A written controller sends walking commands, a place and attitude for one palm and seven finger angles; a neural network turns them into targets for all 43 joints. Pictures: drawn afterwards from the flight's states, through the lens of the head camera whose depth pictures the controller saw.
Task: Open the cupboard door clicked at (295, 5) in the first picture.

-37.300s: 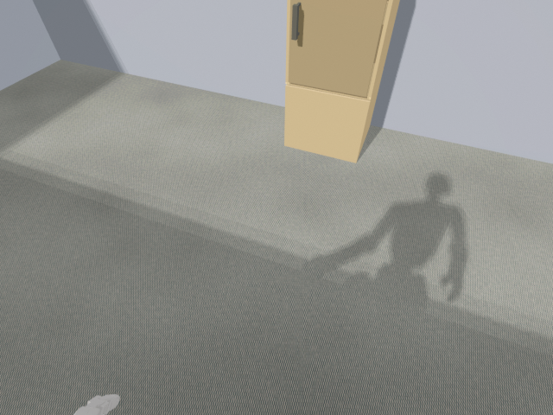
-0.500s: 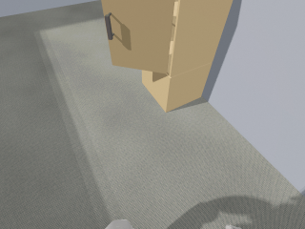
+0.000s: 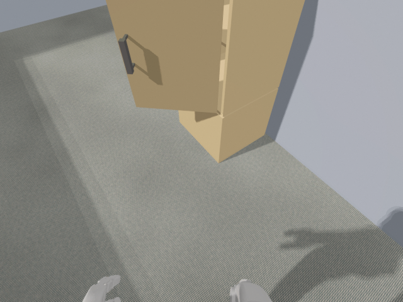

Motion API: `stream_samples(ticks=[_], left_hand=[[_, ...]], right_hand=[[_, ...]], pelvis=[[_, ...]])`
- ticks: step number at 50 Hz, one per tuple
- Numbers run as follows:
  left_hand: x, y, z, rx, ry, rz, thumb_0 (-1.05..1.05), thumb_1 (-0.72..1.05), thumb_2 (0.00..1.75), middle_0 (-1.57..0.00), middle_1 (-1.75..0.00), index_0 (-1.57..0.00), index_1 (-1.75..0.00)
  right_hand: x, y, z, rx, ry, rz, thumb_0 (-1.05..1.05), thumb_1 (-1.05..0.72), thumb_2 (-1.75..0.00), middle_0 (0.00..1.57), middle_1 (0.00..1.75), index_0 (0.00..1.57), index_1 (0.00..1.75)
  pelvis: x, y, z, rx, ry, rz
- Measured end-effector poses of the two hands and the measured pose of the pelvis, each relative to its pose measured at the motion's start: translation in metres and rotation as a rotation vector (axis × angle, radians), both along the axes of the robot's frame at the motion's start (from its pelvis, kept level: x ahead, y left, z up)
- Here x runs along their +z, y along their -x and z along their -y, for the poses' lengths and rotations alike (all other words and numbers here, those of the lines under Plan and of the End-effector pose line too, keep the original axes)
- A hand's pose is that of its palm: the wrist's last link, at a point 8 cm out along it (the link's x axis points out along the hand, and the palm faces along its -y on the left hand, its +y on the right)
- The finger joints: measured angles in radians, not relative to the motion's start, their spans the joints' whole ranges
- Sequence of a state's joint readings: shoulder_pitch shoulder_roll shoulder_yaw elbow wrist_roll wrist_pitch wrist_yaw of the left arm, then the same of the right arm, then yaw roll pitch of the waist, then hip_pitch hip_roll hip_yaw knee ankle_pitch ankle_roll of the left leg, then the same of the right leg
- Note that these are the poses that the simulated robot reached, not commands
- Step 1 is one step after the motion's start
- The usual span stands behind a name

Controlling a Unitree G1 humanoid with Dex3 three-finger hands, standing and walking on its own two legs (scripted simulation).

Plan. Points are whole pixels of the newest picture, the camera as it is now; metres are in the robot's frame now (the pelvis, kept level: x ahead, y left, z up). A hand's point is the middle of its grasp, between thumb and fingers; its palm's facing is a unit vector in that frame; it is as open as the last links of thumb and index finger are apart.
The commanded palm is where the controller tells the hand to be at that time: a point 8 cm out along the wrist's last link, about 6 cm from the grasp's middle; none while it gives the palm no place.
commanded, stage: take the last steps up to it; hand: left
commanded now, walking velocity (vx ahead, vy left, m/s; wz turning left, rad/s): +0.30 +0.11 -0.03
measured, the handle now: (128, 54) +0.96 +0.30 -0.05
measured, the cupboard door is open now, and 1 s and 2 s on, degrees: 48 48 48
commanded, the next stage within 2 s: come to a stop and stand still in 0.80 s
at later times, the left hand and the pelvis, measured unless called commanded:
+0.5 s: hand (117, 301) +0.15 +0.19 -0.16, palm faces +0.11 -0.97 -0.22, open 7.2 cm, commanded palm none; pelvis +0.20 +0.01 +0.01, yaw +1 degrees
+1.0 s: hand (111, 181) +0.46 +0.28 -0.16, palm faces -0.02 -0.98 -0.22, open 7.3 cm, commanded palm none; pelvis +0.36 +0.10 +0.00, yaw -2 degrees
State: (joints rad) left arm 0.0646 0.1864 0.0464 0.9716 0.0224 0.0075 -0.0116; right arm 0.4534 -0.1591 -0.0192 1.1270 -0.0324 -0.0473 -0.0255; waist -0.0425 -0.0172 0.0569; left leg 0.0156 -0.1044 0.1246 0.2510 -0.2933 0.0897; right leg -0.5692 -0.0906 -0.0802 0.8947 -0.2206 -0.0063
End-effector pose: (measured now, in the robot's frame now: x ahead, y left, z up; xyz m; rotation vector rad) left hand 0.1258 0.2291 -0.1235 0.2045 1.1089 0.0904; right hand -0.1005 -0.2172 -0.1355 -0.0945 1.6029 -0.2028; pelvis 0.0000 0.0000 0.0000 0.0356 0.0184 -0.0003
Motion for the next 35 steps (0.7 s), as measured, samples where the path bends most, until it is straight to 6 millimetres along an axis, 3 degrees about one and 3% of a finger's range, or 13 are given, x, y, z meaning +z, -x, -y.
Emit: stream_samples(ticks=[5,8,12,18,22,27,31,33,35], left_hand=[[-0.004,-0.072,0.026,-0.063,0.01,0.046,0.01,0.91,0.9,-0.19,-0.29,-0.2,-0.3],[-0.008,-0.093,0.037,-0.049,0.022,0.078,0.01,0.91,0.9,-0.19,-0.29,-0.2,-0.3],[-0.007,-0.077,0.039,0.021,0.027,-0.003,0.0,0.91,0.89,-0.2,-0.29,-0.2,-0.3],[0.004,-0.049,0.003,0.13,-0.044,-0.133,-0.03,0.97,0.89,-0.2,-0.3,-0.2,-0.3],[0.002,-0.028,-0.008,0.174,-0.03,-0.251,-0.02,0.95,0.89,-0.2,-0.29,-0.2,-0.3],[-0.008,-0.012,-0.017,0.241,0.022,-0.381,0.0,0.93,0.9,-0.2,-0.29,-0.2,-0.3],[-0.028,-0.019,-0.032,0.268,0.07,-0.472,0.0,0.92,0.9,-0.2,-0.3,-0.2,-0.3],[-0.035,-0.036,-0.043,0.26,0.081,-0.49,0.01,0.91,0.9,-0.2,-0.3,-0.2,-0.3],[-0.035,-0.065,-0.055,0.24,0.079,-0.463,0.01,0.91,0.89,-0.2,-0.3,-0.2,-0.3]], right_hand=[[-0.007,-0.007,-0.012,-0.052,-0.054,-0.104,0.0,-0.91,-0.9,0.2,0.3,0.19,0.29],[-0.013,-0.034,-0.008,-0.063,-0.075,-0.125,0.0,-0.91,-0.9,0.2,0.3,0.2,0.29],[-0.014,-0.11,0.009,-0.022,-0.056,-0.026,0.01,-0.91,-0.9,0.2,0.3,0.2,0.29],[-0.007,-0.255,0.024,0.069,-0.025,0.22,0.0,-0.91,-0.9,0.2,0.3,0.19,0.29],[0.0,-0.341,0.018,0.126,-0.011,0.349,0.0,-0.91,-0.9,0.2,0.3,0.19,0.29],[0.008,-0.438,-0.01,0.217,-0.003,0.452,0.0,-0.91,-0.9,0.2,0.3,0.19,0.29],[0.005,-0.501,-0.042,0.274,0.023,0.528,0.0,-0.91,-0.9,0.2,0.3,0.19,0.29],[0.004,-0.515,-0.056,0.278,0.036,0.543,0.0,-0.91,-0.9,0.2,0.3,0.19,0.29],[0.006,-0.516,-0.066,0.263,0.039,0.527,0.0,-0.91,-0.9,0.2,0.3,0.19,0.29]], pelvis=[[-0.01,-0.047,0.01,-0.011,0.004,-0.004],[-0.015,-0.073,0.018,-0.003,0.013,0.012],[-0.004,-0.101,0.022,0.004,0.015,0.027],[0.008,-0.142,0.017,0.009,0.015,0.01],[0.01,-0.173,0.003,0.008,0.017,0.005],[0.003,-0.217,-0.024,0.018,0.025,0.003],[-0.014,-0.256,-0.054,0.02,0.039,0.006],[-0.016,-0.268,-0.066,0.02,0.033,0.017],[-0.013,-0.279,-0.074,0.004,0.03,0.022]])
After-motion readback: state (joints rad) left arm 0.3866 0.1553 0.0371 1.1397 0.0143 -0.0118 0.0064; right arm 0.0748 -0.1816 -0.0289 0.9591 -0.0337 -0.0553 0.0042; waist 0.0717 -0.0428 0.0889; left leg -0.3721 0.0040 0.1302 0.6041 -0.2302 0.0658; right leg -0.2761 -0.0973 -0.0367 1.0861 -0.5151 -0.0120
